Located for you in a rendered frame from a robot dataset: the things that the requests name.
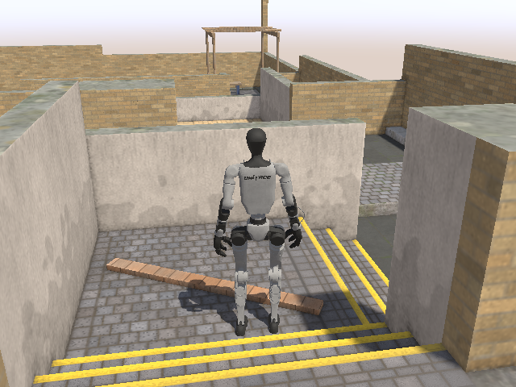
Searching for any left robot hand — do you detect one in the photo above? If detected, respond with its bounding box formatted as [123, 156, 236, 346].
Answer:
[214, 235, 232, 257]

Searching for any left robot upper arm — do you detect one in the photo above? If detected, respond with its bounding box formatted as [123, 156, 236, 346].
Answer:
[222, 164, 240, 210]

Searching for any right robot foot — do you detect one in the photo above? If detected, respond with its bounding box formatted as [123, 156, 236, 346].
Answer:
[268, 313, 280, 334]

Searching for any right robot forearm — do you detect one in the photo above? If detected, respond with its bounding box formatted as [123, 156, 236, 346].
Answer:
[286, 195, 301, 231]

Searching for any right robot hand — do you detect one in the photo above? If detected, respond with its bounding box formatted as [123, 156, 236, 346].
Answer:
[285, 227, 302, 248]

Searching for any left robot forearm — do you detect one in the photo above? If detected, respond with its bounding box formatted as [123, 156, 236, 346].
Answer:
[214, 198, 230, 237]

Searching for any robot right shin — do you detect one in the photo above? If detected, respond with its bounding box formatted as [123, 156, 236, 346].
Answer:
[269, 269, 281, 323]

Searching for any right robot upper arm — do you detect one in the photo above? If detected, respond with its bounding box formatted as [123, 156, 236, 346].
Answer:
[273, 162, 294, 207]

